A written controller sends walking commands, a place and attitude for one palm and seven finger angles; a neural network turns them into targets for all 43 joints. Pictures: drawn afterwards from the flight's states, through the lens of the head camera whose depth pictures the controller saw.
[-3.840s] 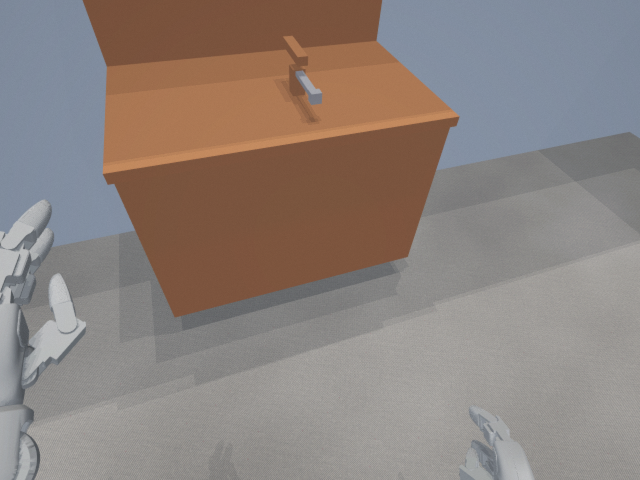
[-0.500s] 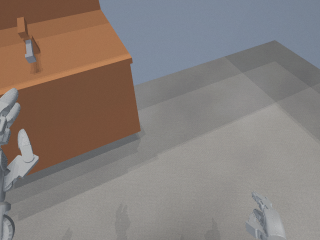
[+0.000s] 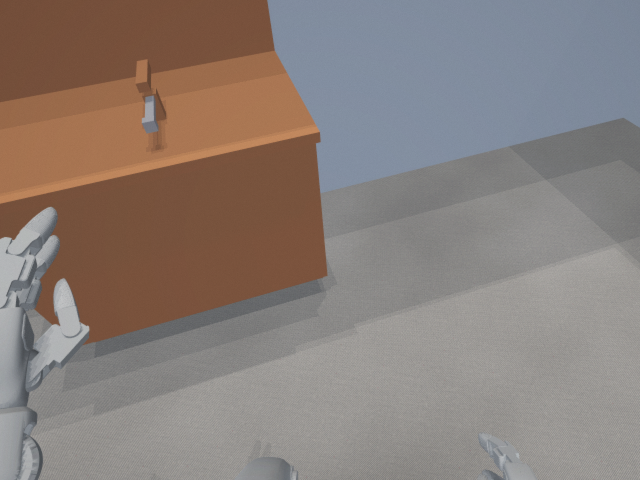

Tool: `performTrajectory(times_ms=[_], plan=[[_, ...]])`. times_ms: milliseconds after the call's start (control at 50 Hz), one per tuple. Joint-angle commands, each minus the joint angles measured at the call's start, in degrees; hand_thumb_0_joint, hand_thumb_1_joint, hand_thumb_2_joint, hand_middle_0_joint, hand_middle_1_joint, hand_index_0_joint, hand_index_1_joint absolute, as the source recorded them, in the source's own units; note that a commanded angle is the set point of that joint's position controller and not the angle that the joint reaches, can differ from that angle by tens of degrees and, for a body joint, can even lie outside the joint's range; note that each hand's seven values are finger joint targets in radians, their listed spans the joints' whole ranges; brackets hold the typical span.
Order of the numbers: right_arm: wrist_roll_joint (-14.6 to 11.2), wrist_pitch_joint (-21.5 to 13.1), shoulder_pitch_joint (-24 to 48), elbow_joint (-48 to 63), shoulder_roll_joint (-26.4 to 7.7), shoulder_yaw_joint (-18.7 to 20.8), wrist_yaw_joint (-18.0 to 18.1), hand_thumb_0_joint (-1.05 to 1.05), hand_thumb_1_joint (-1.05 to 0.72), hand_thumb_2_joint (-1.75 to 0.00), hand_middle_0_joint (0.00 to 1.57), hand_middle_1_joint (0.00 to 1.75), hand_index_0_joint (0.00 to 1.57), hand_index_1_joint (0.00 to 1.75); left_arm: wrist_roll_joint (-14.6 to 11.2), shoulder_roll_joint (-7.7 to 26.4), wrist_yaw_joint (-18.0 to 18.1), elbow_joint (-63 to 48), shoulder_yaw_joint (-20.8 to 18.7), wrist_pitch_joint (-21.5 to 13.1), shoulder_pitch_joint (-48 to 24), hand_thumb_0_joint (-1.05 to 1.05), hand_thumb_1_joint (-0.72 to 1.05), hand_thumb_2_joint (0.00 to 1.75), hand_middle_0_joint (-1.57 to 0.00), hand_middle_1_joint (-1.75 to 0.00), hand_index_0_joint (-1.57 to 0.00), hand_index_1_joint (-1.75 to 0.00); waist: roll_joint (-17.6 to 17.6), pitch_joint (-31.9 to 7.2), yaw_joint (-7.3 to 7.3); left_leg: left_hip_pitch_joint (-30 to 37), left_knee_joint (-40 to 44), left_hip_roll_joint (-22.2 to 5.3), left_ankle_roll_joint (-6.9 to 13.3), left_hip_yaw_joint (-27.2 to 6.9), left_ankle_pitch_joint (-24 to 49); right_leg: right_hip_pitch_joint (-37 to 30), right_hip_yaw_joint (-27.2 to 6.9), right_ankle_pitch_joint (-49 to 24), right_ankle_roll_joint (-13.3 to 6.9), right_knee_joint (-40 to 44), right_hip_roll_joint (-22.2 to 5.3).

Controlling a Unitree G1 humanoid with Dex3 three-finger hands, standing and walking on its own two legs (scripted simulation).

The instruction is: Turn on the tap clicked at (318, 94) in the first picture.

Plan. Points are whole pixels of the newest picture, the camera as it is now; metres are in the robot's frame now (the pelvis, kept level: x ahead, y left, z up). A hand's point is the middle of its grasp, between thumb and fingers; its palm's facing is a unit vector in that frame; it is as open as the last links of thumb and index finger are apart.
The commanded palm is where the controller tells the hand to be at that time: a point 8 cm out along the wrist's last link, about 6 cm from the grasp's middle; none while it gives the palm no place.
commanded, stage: take the last steps up to it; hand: left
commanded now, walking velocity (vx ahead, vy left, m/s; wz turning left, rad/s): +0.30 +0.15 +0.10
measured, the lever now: (150, 124) +0.84 +0.47 +0.01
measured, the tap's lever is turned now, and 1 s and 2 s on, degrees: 0 0 0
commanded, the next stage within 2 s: none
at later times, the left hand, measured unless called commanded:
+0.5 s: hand (22, 272) +0.26 +0.31 +0.19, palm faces +0.44 -0.82 -0.37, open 7.4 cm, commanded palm +0.20 +0.35 +0.18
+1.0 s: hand (69, 205) +0.36 +0.31 +0.19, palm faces +0.38 -0.83 -0.41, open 7.4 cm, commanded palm +0.31 +0.37 +0.18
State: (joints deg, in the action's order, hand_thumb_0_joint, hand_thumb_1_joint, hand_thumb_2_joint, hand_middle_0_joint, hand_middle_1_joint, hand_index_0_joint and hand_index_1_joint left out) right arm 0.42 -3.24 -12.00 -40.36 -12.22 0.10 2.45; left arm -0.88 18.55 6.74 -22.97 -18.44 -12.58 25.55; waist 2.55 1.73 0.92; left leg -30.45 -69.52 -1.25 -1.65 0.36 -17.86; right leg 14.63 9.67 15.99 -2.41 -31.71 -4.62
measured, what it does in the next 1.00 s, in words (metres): walks ahead: left foot, then right foot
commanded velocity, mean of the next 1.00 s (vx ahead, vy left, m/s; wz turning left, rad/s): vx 0.30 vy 0.07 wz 0.00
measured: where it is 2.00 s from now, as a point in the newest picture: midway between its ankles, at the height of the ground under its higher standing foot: (324, 441)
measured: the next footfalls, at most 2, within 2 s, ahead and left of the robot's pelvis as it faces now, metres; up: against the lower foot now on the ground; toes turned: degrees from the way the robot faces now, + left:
left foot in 0.32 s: +0.08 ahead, +0.19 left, +0.00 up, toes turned +9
right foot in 0.66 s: +0.17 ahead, -0.03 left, +0.00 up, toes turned -8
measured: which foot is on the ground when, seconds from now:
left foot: up 0.00-0.30, down 0.32-0.68, up 0.70-1.00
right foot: down 0.00-0.32, up 0.34-0.64, down 0.66-1.00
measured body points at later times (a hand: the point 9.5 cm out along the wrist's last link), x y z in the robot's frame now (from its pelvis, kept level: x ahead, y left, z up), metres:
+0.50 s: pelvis +0.05 +0.07 +0.00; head +0.06 +0.08 +0.45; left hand +0.24 +0.35 +0.21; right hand +0.22 -0.13 -0.08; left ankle +0.04 +0.18 -0.74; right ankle +0.06 -0.04 -0.67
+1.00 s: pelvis +0.15 +0.09 +0.00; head +0.18 +0.10 +0.45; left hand +0.33 +0.36 +0.21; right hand +0.31 -0.18 -0.08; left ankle +0.20 +0.23 -0.73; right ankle +0.14 -0.02 -0.74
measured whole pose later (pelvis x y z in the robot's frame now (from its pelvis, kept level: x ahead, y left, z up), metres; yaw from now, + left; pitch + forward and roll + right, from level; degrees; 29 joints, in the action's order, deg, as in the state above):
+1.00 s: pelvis +0.15 +0.09 +0.00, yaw +0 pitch +0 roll +0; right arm 0.2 -4.5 -12.6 -33.9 -15.4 2.8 4.1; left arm -0.8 21.9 9.2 -35.7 -20.8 -14.0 28.6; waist -2.2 3.3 -0.2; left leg -19.0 -32.1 -4.9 -0.3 6.3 -13.9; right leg 12.8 7.8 18.2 -0.8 -31.4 -3.4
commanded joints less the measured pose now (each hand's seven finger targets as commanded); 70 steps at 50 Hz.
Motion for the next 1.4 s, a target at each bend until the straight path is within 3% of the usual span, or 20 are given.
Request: performTrajectory(times_ms=[0, 240, 260, 300, 320, 440, 600, 620, 660, 700, 780, 960, 1000, 1040, 1140, 1280, 1320, 1340, 1360, 1380], plan=[[-0.12, -3.21, 6.38, 10.46, -5.73, 2.9, 0.28, 0.0, -0.9, -0.9, 0.2, 0.3, 0.2, 0.3, -0.59, 13.32, 1.59, -12.64, -8.98, -5.2, -4.45, 0.0, 0.9, 0.9, -0.2, -0.3, -0.2, -0.3, -9.9, -3.78, -1.33, -7.22, 3.0, -3.62, -0.44, 0.34, 4.58, -6.77, -12.09, -5.44, -3.06, 18.06, -14.97], [-0.35, -4.45, 2.59, 13.78, -5.73, 4.53, 1.87, 0.0, -0.9, -0.9, 0.2, 0.3, 0.2, 0.3, -0.65, 10.82, 4.54, -16.75, -7.92, -3.82, -3.05, 0.0, 0.9, 0.9, -0.2, -0.3, -0.2, -0.3, -9.08, -6.33, -0.95, 18.48, 42.38, -0.73, 2.19, 9.42, 1.37, -2.37, -9.43, 8.61, -2.44, 9.88, -11.13], [-0.61, -4.44, 1.95, 13.94, -6.47, 4.71, 2.29, 0.0, -0.9, -0.9, 0.2, 0.3, 0.2, 0.3, -0.64, 10.32, 4.39, -18.49, -6.91, -4.15, -5.72, 0.0, 0.9, 0.9, -0.2, -0.3, -0.2, -0.3, -3.01, -6.73, -1.74, 22.83, 46.12, -1.73, 2.7, 7.73, 0.25, 0.23, -7.65, 8.63, -0.86, 2.05, -8.3], [-1.01, -4.66, 2.47, 15.02, -8.03, 4.75, 2.01, 0.0, -0.9, -0.9, 0.2, 0.3, 0.2, 0.3, 0.05, 10.14, 4.31, -21.13, -6.19, -5.53, -8.81, 0.0, 0.9, 0.9, -0.2, -0.3, -0.2, -0.3, 20.29, -5.5, -1.89, 31.36, 54.46, -18.86, 10.98, -19.67, 7.76, 19.19, -1.42, 21.02, 3.33, -25.18, 2.41], [-0.84, -5.23, 2.84, 14.91, -6.7, 4.16, 1.65, 0.0, -0.9, -0.9, 0.2, 0.3, 0.2, 0.3, 1.07, 12.46, 4.3, -19.54, -7.3, -6.05, -9.47, 0.0, 0.9, 0.9, -0.2, -0.3, -0.2, -0.3, 14.41, -3.87, -1.84, 29.99, 55.07, -20.8, 14.09, -22.19, 14.92, 23.42, -4.75, 20.05, 2.52, -33.55, 1.92], [-1.16, -6.9, 3.54, 12.14, -5.67, 3.35, 0.34, 0.0, -0.9, -0.9, 0.2, 0.3, 0.2, 0.3, 0.28, 11.01, 2.79, -22.61, -6.92, -5.58, -3.14, 0.0, 0.9, 0.9, -0.2, -0.3, -0.2, -0.3, 11.22, -4.89, -0.64, 21.97, 52.64, -13.81, 12.1, -3.98, 13.08, 18.03, -3.91, 5.95, 3.92, -25.98, -0.62], [-0.55, -5.25, 4.75, 11.61, -5.16, 2.09, 1.46, 0.0, -0.9, -0.9, 0.2, 0.3, 0.2, 0.3, -0.28, 11.84, 2.79, -13.63, -9.26, -2.79, -2.83, 0.0, 0.9, 0.9, -0.2, -0.3, -0.2, -0.3, 3.29, -8.07, -0.51, 17.2, 40.88, -12.79, 7.61, 1.54, 13.02, -5.12, 1.27, -0.56, 3.24, 4.14, 4.51], [-0.73, -4.79, 4.91, 11.33, -4.83, 2.26, 1.55, 0.0, -0.9, -0.9, 0.2, 0.3, 0.2, 0.3, 0.07, 12.11, 2.71, -12.05, -9.26, -2.53, -3.76, 0.0, 0.9, 0.9, -0.2, -0.3, -0.2, -0.3, -1.74, -9.01, -0.2, 12.87, 31.73, -10.53, 6.47, 4.12, 9.78, -10.63, -4.02, -2.1, 1.42, 6.98, 1.1], [-0.83, -4.44, 6.69, 12.95, -3.96, 2.04, 1.22, 0.0, -0.9, -0.9, 0.2, 0.3, 0.2, 0.3, -0.14, 13.56, 2.62, -10.06, -9.37, -2.1, -5.16, 0.0, 0.9, 0.9, -0.2, -0.3, -0.2, -0.3, -21.59, -7.09, 0.12, -8.87, 3.99, 0.22, 2.11, 4.97, -14.19, -17.55, -41.15, -3.72, -9.53, 16.58, -20.01], [-0.62, -4.59, 4.92, 11.23, -5.22, 3.01, 0.46, 0.0, -0.9, -0.9, 0.2, 0.3, 0.2, 0.3, -0.43, 12.36, 1.89, -10.79, -8.53, -3.1, -7.59, 0.0, 0.9, 0.9, -0.2, -0.3, -0.2, -0.3, -13.52, -4.23, -0.87, -8.33, -1.94, -3.61, 0.99, -2.67, -8.61, -9.31, -37.79, 7.9, -9.68, 19.21, -19.6], [-0.43, -2.94, 7.19, 11.41, -4.41, 1.41, 0.57, 0.0, -0.9, -0.9, 0.2, 0.3, 0.2, 0.3, 0.11, 13.08, 2.27, -17.04, -8.74, -4.81, -5.88, 0.0, 0.9, 0.9, -0.2, -0.3, -0.2, -0.3, -7.82, -4.1, -1.16, -2.17, 8.05, -5.28, 0.39, 0.79, -1.94, -2.91, -16.79, -5.89, -6.8, 16.85, -14.0], [-0.31, -4.1, 3.18, 14.45, -4.87, 3.37, 2.26, 0.0, -0.9, -0.9, 0.2, 0.3, 0.2, 0.3, -0.94, 12.3, 4.81, -21.97, -10.26, -4.31, -0.01, 0.0, 0.9, 0.9, -0.2, -0.3, -0.2, -0.3, -1.45, -9.48, -0.89, 22.38, 44.48, -1.57, 1.64, 8.8, 7.01, -3.89, -9.22, -3.18, -2.29, 2.0, -6.11], [-0.92, -3.84, 2.65, 15.05, -7.71, 4.4, 2.28, 0.0, -0.9, -0.9, 0.2, 0.3, 0.2, 0.3, -1.09, 11.24, 4.64, -22.21, -9.46, -5.08, -2.64, 0.0, 0.9, 0.9, -0.2, -0.3, -0.2, -0.3, 18.06, -9.07, -1.78, 33.25, 50.27, -17.7, 9.28, -15.88, 11.97, 14.71, -2.78, 14.85, 2.53, -20.19, 2.97], [-0.69, -4.61, 3.88, 14.48, -5.9, 3.26, 1.93, 0.0, -0.9, -0.9, 0.2, 0.3, 0.2, 0.3, -0.53, 13.48, 3.74, -14.18, -10.12, -5.19, -2.4, 0.0, 0.9, 0.9, -0.2, -0.3, -0.2, -0.3, 12.5, -4.77, -1.64, 27.71, 54.39, -23.97, 15.22, -25.46, 11.99, 22.33, -8.12, 19.26, 2.45, -35.37, 2.14], [-1.38, -5.4, 3.1, 13.01, -6.0, 3.37, 0.9, 0.0, -0.9, -0.9, 0.2, 0.3, 0.2, 0.3, -0.26, 10.05, 2.4, -19.45, -6.66, -4.41, -3.47, 0.0, 0.9, 0.9, -0.2, -0.3, -0.2, -0.3, 9.37, -5.2, -1.0, 24.06, 51.67, -15.7, 11.97, -4.91, 15.76, 19.22, -5.21, 6.48, 3.71, -26.97, -0.02], [-0.4, -6.32, 4.38, 12.94, -5.08, 2.07, 1.28, 0.0, -0.9, -0.9, 0.2, 0.3, 0.2, 0.3, -0.2, 12.89, 3.39, -18.81, -9.6, -3.2, -2.71, 0.0, 0.9, 0.9, -0.2, -0.3, -0.2, -0.3, 8.23, -7.33, -0.49, 18.37, 45.54, -13.7, 8.03, 1.78, 11.3, -0.95, 1.57, 0.13, 3.88, -0.39, 3.85], [-0.75, -5.4, 4.35, 12.5, -3.7, 2.12, 1.44, 0.0, -0.9, -0.9, 0.2, 0.3, 0.2, 0.3, 0.19, 14.09, 3.7, -16.39, -10.78, -2.78, -3.43, 0.0, 0.9, 0.9, -0.2, -0.3, -0.2, -0.3, -3.9, -10.21, 0.05, 10.9, 26.4, -8.53, 5.3, 6.91, 4.02, -11.85, -8.2, -2.4, 0.57, 7.74, -2.25], [-0.76, -4.9, 4.22, 12.97, -1.92, 1.59, 1.41, 0.0, -0.9, -0.9, 0.2, 0.3, 0.2, 0.3, 0.32, 14.59, 3.66, -14.14, -10.72, -2.02, -2.86, 0.0, 0.9, 0.9, -0.2, -0.3, -0.2, -0.3, -19.66, -10.19, -0.28, -2.5, 11.17, -0.34, 2.56, 8.98, -10.39, -17.42, -30.64, -5.03, -5.51, 12.94, -14.36], [-0.55, -5.19, 6.65, 13.36, -3.18, 1.51, 1.34, 0.0, -0.9, -0.9, 0.2, 0.3, 0.2, 0.3, -0.65, 15.46, 3.76, -15.28, -11.82, -1.9, -4.93, 0.0, 0.9, 0.9, -0.2, -0.3, -0.2, -0.3, -20.37, -8.42, 0.31, -8.83, 0.63, -0.24, 1.56, 2.63, -14.57, -16.86, -39.2, -7.08, -9.14, 16.45, -20.85], [-0.57, -5.4, 4.95, 11.72, -4.09, 2.52, 0.8, 0.0, -0.9, -0.9, 0.2, 0.3, 0.2, 0.3, -0.91, 14.38, 3.19, -15.38, -11.05, -2.55, -7.1, 0.0, 0.9, 0.9, -0.2, -0.3, -0.2, -0.3, -15.96, -7.98, -0.9, -8.19, -3.16, -2.23, 1.13, -1.71, -10.19, -13.94, -36.83, -2.72, -8.65, 17.23, -19.63]])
